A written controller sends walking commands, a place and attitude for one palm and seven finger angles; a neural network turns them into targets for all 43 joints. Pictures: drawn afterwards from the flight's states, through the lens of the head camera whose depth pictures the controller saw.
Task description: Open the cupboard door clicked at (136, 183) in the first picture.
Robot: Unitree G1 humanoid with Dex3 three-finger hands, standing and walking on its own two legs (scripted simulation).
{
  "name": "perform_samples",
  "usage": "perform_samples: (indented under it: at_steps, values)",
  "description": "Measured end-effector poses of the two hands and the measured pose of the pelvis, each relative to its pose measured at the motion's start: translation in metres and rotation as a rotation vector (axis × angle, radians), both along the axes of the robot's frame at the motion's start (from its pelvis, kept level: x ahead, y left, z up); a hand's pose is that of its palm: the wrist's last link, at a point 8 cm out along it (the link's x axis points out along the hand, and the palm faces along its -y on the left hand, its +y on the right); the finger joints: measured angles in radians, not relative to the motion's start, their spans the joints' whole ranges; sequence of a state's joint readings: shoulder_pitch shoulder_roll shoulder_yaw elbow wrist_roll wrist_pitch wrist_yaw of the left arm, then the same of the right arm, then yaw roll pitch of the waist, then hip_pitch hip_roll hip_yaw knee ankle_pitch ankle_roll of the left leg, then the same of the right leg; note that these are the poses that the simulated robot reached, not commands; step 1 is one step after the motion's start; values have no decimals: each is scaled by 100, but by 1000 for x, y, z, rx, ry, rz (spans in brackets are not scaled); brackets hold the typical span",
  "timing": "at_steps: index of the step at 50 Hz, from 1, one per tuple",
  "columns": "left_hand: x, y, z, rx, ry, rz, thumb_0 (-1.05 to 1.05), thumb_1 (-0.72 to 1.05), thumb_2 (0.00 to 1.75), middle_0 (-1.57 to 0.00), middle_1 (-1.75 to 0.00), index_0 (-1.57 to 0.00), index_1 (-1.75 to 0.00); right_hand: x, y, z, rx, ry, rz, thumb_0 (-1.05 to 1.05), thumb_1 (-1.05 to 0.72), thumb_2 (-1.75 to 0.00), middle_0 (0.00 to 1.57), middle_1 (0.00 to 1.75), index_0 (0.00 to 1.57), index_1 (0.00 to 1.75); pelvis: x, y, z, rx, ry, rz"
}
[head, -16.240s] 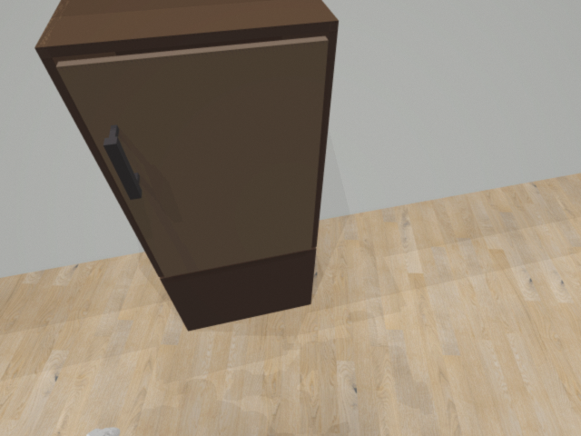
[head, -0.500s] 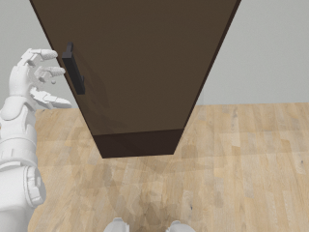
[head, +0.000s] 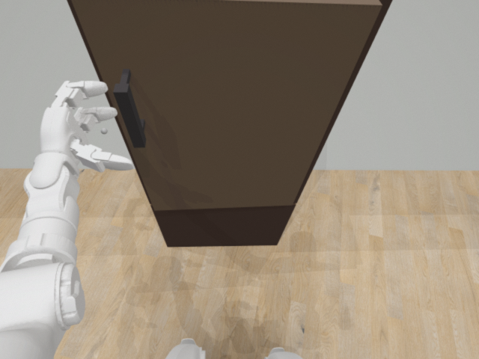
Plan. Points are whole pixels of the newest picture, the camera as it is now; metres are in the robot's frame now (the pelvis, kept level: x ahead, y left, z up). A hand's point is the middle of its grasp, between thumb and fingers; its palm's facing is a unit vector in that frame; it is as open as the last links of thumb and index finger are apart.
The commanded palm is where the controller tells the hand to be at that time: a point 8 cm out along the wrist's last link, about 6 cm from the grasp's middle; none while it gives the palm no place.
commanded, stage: slide the fingers in behind the handle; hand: left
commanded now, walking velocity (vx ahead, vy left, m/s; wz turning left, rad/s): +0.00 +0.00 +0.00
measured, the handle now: (133, 110) +0.50 +0.18 +0.10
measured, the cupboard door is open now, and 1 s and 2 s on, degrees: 2 0 2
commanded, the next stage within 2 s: close the thumb around the handle in 0.90 s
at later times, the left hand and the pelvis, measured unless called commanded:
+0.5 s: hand (117, 137) +0.44 +0.20 +0.10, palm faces +0.11 -0.99 -0.03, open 14.3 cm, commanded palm +0.43 +0.19 +0.10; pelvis +0.00 +0.00 +0.00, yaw +3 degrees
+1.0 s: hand (146, 128) +0.47 +0.16 +0.10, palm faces +0.03 -1.00 -0.01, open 14.1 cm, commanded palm +0.44 +0.21 +0.10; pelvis -0.01 -0.01 +0.00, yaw +0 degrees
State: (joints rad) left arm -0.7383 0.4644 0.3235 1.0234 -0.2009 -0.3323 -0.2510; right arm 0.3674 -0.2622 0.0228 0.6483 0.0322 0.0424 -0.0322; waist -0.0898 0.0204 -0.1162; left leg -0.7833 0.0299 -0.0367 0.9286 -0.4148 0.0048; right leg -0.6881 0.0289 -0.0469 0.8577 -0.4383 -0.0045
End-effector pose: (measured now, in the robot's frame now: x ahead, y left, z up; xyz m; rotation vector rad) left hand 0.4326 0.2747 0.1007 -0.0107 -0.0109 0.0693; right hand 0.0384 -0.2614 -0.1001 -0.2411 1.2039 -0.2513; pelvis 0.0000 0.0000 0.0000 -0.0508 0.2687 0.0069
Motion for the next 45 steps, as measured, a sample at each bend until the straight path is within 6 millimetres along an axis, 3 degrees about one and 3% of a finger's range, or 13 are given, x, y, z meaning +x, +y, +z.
perform_samples:
  at_steps: [16, 23, 33, 35, 39, 45]
  values:
    - [-9, -12, 0, 17, -7, 41, -1, -50, 30, -11, -115, -14, -115, 20, 11, -6, 40, -27, 62, 1, -90, -90, 20, 30, 20, 30, 1, 3, 0, -2, -10, 28]
    - [-15, -23, 1, 38, -5, 36, -1, -50, 30, 1, -110, -22, -118, 30, 16, -9, 59, -49, 94, 1, -90, -90, 20, 30, 20, 30, 0, 3, 1, -1, -23, 42]
    - [-12, -29, 2, 57, 1, 44, -1, -50, 30, 0, -106, -29, -120, 37, 14, -12, 56, -67, 127, 1, -90, -90, 20, 30, 20, 30, -5, 0, -2, 2, -18, 55]
    - [-9, -39, 3, 61, -3, -8, -1, -50, 30, -3, -107, -28, -120, 35, 12, -12, 55, -64, 125, 1, -90, -90, 20, 30, 20, 30, -5, 0, -2, 3, -16, 53]
    - [0, -62, 1, 18, -3, -59, -1, -50, 30, -11, -112, -26, -119, 30, 8, -11, 47, -64, 102, 1, -90, -90, 20, 30, 20, 30, -5, -2, -2, 7, -10, 38]
    - [11, -65, 0, 26, -8, -21, -1, -50, 30, -23, -118, -25, -120, 13, 1, -9, 47, -62, 43, 0, -90, -90, 20, 30, 20, 30, -5, -6, -3, 18, 1, 5]
